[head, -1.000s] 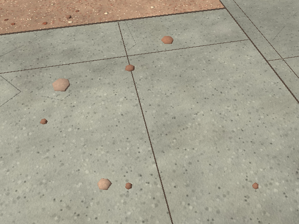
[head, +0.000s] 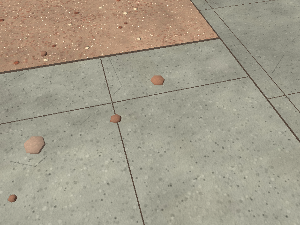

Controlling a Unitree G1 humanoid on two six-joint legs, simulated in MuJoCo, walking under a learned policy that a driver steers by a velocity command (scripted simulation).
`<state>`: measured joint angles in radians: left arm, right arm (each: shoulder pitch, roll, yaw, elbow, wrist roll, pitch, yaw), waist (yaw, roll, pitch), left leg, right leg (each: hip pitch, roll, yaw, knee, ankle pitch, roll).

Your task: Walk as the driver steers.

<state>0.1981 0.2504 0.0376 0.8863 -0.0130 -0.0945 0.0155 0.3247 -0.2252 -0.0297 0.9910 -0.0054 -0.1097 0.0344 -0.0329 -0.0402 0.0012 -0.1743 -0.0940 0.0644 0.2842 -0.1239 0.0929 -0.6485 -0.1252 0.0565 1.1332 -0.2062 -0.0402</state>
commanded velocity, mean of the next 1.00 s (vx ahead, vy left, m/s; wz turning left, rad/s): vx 0.50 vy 0.00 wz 0.30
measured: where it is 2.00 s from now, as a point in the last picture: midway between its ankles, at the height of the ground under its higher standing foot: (108, 138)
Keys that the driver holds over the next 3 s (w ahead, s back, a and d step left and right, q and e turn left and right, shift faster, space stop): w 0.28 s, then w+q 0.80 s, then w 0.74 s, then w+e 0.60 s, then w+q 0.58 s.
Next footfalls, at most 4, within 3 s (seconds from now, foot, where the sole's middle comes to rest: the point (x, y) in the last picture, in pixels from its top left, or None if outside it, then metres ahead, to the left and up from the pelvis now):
0.30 right None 0.33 -0.17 -0.78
0.88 left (129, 208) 0.60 0.10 -0.78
1.38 right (141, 145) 0.94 0.04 -0.78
1.90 left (77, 130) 1.06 0.40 -0.78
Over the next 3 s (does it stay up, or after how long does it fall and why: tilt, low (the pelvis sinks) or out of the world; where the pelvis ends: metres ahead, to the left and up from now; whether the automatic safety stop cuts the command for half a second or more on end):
stays up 1.53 0.42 -0.03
